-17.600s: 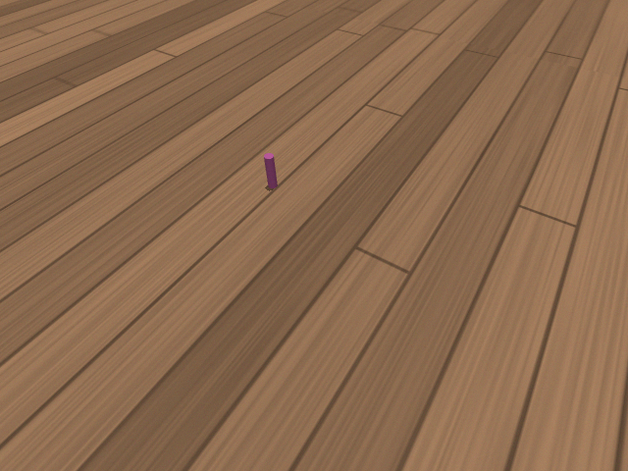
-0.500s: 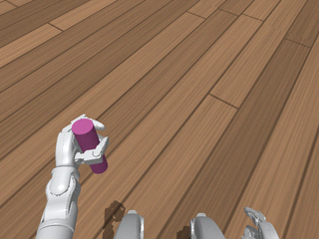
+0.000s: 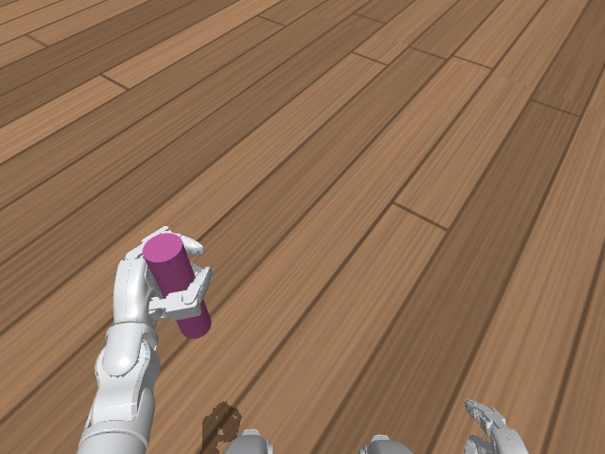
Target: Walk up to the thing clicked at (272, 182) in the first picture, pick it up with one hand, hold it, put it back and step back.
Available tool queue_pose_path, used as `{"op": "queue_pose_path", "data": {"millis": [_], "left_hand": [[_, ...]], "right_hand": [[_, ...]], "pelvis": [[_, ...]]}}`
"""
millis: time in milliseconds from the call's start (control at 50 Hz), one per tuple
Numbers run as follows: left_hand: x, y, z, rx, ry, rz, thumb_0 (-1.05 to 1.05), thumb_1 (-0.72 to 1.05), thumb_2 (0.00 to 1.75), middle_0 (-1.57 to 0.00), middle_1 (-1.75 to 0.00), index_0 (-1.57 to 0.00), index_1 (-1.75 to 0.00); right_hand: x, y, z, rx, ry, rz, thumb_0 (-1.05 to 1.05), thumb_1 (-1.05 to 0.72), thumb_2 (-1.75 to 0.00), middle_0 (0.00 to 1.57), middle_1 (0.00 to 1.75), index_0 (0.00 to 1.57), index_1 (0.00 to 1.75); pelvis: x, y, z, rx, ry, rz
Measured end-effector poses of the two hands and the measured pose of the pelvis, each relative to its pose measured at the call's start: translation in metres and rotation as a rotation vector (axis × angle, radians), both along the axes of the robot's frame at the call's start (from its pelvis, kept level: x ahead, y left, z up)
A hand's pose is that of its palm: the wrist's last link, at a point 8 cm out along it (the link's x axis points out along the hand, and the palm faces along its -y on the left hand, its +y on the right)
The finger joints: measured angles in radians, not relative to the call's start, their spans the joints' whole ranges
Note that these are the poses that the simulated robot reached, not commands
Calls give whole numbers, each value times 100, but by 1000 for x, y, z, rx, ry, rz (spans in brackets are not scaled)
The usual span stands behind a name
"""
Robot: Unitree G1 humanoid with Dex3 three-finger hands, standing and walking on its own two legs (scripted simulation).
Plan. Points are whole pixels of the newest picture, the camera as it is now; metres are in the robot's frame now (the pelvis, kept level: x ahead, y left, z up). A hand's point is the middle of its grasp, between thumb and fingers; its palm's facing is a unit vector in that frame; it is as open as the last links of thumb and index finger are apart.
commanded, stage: lift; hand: left
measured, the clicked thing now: (181, 291) +0.33 +0.19 +0.01
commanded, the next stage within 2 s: hold in 0.08 s
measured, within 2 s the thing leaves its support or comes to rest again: neither
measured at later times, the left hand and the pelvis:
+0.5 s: hand (184, 271) +0.34 +0.17 +0.06, palm faces +0.09 -1.00 -0.01, open 6.2 cm; pelvis +0.01 +0.00 +0.02, yaw +0 degrees
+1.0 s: hand (179, 269) +0.33 +0.17 +0.08, palm faces +0.10 -0.99 -0.01, open 6.2 cm; pelvis +0.00 +0.00 +0.02, yaw +0 degrees
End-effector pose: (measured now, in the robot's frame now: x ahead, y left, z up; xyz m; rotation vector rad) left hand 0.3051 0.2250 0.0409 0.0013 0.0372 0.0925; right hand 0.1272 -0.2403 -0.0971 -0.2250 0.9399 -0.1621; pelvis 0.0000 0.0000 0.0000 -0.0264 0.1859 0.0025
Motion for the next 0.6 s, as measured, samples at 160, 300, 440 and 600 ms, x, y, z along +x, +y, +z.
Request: {"op": "queue_pose_path", "data": {"millis": [160, 300, 440, 600], "left_hand": [[6, 0, 7, 5, -3, -7, 0, 11, 111, -102, -111, -90, -112], [8, 1, 16, 6, -13, -9, 0, 12, 111, -102, -111, -90, -112], [7, 1, 16, 1, 1, 0, 0, 12, 111, -102, -111, -90, -112], [3, 1, 24, 8, -17, 5, 0, 12, 111, -102, -111, -90, -112]], "right_hand": [[1, -1, 4, 2, 16, -11, 1, -89, -90, 20, 30, 20, 30], [1, 0, 8, 3, 24, -22, 1, -90, -90, 20, 30, 20, 30], [1, 1, 12, 3, 22, -24, 1, -91, -90, 20, 30, 20, 30], [3, 3, 16, 6, 12, -18, 1, -91, -90, 20, 30, 20, 30]], "pelvis": [[6, 0, 6, 2, -16, -2], [9, 1, 10, 2, -31, -4], [10, 2, 14, 3, -42, -5], [9, 3, 17, 4, -60, -5]]}}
